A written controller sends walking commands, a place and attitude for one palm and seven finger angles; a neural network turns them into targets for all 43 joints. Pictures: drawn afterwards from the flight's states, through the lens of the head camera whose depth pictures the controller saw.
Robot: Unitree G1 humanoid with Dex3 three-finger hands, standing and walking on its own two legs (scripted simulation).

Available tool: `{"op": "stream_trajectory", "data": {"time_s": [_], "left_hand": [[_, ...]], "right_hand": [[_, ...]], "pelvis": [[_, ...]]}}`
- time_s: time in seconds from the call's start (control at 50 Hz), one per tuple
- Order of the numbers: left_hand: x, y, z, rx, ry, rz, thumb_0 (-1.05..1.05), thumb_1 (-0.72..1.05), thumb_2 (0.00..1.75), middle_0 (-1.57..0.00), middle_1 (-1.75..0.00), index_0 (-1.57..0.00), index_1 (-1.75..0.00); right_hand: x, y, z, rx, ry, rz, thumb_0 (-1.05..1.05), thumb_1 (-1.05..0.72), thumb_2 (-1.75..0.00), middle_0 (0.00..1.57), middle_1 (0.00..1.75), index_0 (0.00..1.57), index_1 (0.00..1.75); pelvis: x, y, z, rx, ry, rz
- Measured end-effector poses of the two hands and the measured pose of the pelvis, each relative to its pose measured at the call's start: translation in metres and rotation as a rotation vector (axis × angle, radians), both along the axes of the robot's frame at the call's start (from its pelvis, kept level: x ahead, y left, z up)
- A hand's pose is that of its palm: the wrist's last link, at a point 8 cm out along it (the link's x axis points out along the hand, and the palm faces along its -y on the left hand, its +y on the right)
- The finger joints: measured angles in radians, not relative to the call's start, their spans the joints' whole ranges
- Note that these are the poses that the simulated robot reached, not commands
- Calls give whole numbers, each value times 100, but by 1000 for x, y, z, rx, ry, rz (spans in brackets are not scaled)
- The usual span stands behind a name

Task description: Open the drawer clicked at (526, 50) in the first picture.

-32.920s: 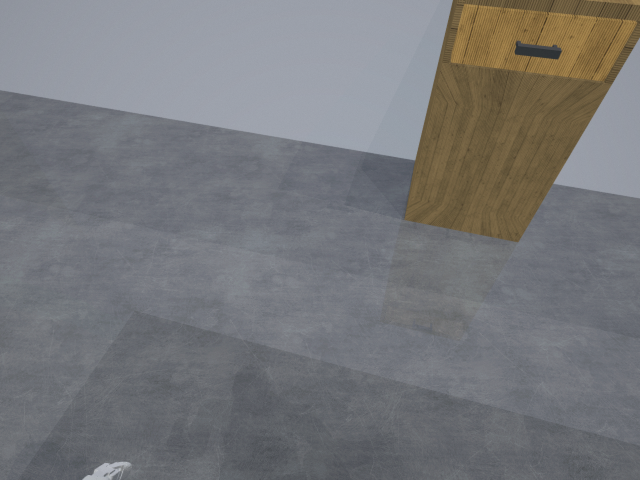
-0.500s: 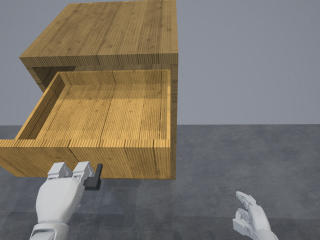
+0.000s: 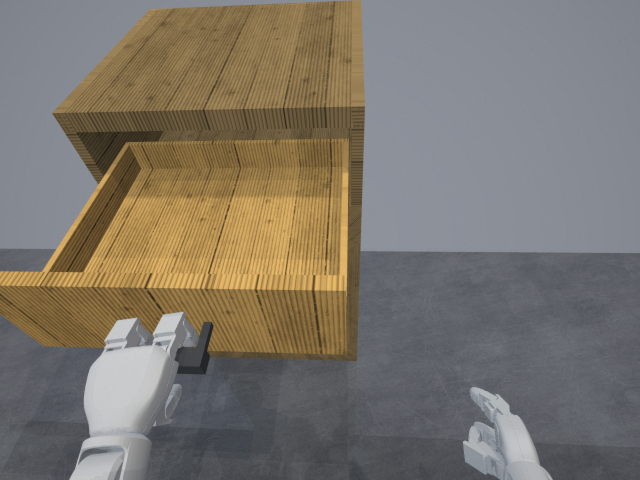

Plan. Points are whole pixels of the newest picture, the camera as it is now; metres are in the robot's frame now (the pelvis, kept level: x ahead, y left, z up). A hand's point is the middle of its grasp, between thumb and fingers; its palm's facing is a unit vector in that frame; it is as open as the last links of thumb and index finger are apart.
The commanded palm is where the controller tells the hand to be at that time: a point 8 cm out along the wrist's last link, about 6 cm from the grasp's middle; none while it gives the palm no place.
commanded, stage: open the thumb to release the handle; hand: left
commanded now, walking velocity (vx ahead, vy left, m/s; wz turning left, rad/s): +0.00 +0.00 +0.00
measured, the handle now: (163, 343) +0.25 +0.23 +0.05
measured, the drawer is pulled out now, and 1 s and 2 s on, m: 0.30 0.30 0.30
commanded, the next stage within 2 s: lift the hand off the handle in 0.18 s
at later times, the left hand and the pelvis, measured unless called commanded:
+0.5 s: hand (159, 394) +0.20 +0.22 +0.03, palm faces +0.05 -0.09 -0.99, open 13.8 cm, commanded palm +0.18 +0.22 +0.07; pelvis -0.01 -0.01 +0.00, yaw +1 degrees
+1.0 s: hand (145, 375) +0.21 +0.23 +0.06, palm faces +0.03 -0.08 -1.00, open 13.3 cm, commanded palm +0.19 +0.23 +0.14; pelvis -0.02 -0.01 +0.01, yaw +2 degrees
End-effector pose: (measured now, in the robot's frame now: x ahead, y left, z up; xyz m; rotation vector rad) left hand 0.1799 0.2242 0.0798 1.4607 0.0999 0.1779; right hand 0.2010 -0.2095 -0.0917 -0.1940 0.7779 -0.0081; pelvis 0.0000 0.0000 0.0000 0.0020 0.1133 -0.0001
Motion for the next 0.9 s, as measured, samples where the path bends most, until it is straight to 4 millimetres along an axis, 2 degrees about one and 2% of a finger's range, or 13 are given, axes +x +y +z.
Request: {"op": "stream_trajectory", "data": {"time_s": [0.18,0.3,0.46,0.66,0.9], "left_hand": [[-6,-1,1,1,16,1,1,-23,41,-33,-124,-34,-123],[-6,0,1,-1,17,-6,0,-41,33,-31,-121,-33,-121],[-5,-1,-1,9,6,3,0,-48,30,-30,-120,-32,-120],[1,-2,0,14,13,-3,0,-49,30,-32,-120,-34,-122],[6,3,26,13,12,-25,0,-49,30,-34,-120,-41,-124]], "right_hand": [[2,3,7,2,-35,29,1,-90,-89,21,30,20,30],[-1,-3,9,-12,-36,23,1,-90,-89,21,30,20,30],[-9,-10,4,-33,-9,16,1,-90,-90,20,30,20,30],[-16,-5,0,-23,9,14,1,-90,-90,20,30,20,30],[-11,2,8,-10,-21,19,1,-90,-89,20,30,20,30]], "pelvis": [[-6,-4,2,2,-19,6],[-9,-6,2,3,-22,6],[-12,-6,2,3,-20,15],[-16,-7,3,6,-30,21],[-18,-6,10,7,-69,28]]}}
